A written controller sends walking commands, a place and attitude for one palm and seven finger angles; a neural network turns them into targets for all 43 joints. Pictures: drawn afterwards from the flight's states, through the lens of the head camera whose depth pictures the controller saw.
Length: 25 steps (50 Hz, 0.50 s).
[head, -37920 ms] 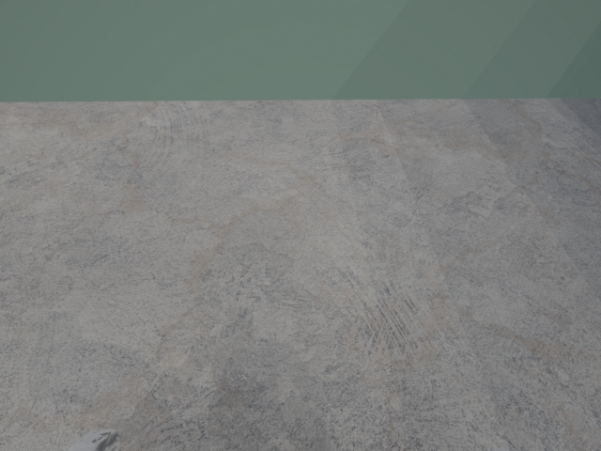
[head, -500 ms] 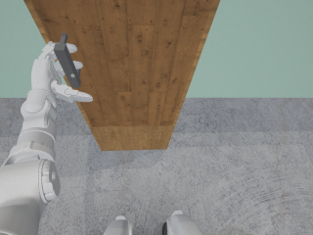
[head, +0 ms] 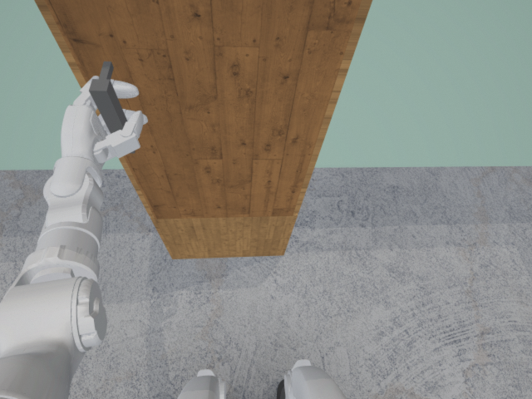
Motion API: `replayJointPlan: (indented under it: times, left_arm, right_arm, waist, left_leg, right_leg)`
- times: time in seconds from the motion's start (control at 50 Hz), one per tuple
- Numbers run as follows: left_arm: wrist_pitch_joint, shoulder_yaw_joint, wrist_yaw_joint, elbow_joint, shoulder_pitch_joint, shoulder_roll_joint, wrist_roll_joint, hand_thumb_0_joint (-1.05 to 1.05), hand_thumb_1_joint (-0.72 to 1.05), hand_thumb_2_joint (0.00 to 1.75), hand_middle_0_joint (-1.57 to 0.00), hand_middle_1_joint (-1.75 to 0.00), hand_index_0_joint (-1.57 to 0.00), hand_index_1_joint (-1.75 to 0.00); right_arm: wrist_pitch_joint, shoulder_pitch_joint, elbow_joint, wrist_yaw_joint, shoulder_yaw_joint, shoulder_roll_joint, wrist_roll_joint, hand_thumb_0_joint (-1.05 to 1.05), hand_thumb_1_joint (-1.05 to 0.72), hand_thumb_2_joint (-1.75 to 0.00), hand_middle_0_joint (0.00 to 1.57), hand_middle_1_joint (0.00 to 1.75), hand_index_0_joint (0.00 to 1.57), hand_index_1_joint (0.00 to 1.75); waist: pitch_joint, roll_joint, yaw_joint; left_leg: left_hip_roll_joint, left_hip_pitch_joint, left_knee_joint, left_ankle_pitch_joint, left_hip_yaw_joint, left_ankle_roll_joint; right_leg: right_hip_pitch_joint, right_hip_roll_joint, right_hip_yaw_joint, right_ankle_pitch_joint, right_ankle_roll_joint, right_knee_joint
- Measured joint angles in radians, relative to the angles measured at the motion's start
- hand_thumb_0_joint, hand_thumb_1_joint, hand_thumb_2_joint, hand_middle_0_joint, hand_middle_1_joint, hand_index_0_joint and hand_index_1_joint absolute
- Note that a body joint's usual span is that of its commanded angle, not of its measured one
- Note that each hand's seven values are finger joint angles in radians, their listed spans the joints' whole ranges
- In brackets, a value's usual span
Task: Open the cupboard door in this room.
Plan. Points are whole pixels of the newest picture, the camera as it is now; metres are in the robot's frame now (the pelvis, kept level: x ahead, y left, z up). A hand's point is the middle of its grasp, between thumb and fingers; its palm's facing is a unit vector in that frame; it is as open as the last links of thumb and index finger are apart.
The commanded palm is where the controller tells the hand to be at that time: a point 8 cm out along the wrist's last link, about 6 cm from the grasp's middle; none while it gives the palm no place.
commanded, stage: close the thumb around the handle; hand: left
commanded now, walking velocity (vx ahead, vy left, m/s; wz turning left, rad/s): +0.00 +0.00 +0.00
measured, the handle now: (118, 110) +0.53 +0.20 +0.09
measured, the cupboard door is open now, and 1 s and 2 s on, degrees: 0 37 44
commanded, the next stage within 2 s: pull the door open along its arc in 0.12 s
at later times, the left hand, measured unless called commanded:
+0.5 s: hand (132, 147) +0.46 +0.17 +0.08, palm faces +0.00 -1.00 +0.00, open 5.5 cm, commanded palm +0.40 +0.22 +0.09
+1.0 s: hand (197, 251) +0.30 +0.08 +0.09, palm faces +0.37 -0.93 +0.03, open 5.8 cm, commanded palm +0.22 +0.12 +0.09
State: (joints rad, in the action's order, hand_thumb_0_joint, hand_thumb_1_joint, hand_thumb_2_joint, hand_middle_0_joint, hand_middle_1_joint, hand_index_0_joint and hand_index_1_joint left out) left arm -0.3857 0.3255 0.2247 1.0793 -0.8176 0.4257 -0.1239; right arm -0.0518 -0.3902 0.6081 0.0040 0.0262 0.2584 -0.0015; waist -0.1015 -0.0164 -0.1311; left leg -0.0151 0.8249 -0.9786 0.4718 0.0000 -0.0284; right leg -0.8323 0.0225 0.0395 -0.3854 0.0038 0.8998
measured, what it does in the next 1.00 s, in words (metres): stands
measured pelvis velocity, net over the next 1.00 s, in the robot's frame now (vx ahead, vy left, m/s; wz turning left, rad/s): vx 0.02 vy -0.02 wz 0.02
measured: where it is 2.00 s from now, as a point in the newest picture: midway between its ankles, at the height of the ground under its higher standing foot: outside the picture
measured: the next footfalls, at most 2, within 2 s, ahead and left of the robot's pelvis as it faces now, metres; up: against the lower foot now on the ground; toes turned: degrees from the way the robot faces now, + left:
none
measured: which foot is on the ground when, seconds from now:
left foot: down 0.00-1.00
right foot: down 0.00-1.00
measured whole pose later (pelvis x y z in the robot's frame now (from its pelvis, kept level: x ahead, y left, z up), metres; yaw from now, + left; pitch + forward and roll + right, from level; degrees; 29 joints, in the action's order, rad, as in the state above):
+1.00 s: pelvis +0.02 -0.02 +0.02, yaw +1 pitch +9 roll -1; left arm -0.14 -0.19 -0.49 -0.02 0.18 -0.10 0.07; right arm -0.05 -0.18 0.47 -0.04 0.03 0.15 0.05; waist -0.13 -0.02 0.00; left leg 0.00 0.55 -0.86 0.47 0.00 -0.01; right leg -0.58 0.01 0.04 -0.42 0.02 0.84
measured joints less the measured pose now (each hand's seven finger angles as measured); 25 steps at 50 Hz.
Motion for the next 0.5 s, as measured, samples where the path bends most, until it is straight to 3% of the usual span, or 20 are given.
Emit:
replayJointPlan:
  times: [0.08, 0.34, 0.5]
  left_arm:
    - [0.005, 0.010, -0.004, 0.001, 0.008, -0.006, 0.003, 0.00, 0.77, 0.84, -0.39, -1.34, -0.39, -1.33]
    - [0.005, 0.022, 0.001, -0.007, 0.025, 0.003, -0.002, 0.00, 0.77, 0.83, -0.38, -1.35, -0.38, -1.35]
    - [0.027, 0.002, -0.003, -0.189, 0.192, -0.050, -0.047, 0.01, 0.76, 0.79, -0.38, -1.35, -0.38, -1.35]
  right_arm:
    - [-0.004, 0.002, -0.004, -0.001, 0.002, -0.002, -0.001, 0.00, -0.91, -0.90, 0.20, 0.30, 0.20, 0.30]
    - [-0.001, 0.006, -0.017, 0.005, 0.001, -0.002, -0.004, 0.00, -0.91, -0.90, 0.20, 0.30, 0.20, 0.30]
    - [-0.013, -0.003, -0.040, -0.004, -0.012, 0.000, -0.018, 0.01, -0.91, -0.90, 0.20, 0.30, 0.20, 0.30]
  waist:
    - [-0.003, 0.000, 0.000]
    - [0.001, 0.003, -0.001]
    - [-0.012, 0.000, 0.018]
  left_leg:
    - [-0.001, -0.011, 0.008, -0.001, 0.005, 0.001]
    - [-0.006, -0.021, 0.016, -0.005, 0.008, 0.006]
    - [-0.011, -0.073, 0.052, -0.007, 0.024, 0.005]
  right_leg:
    - [0.007, 0.002, -0.005, 0.000, 0.001, -0.003]
    - [0.012, 0.007, -0.008, 0.003, 0.007, -0.006]
    - [0.054, 0.012, -0.025, 0.007, 0.006, -0.034]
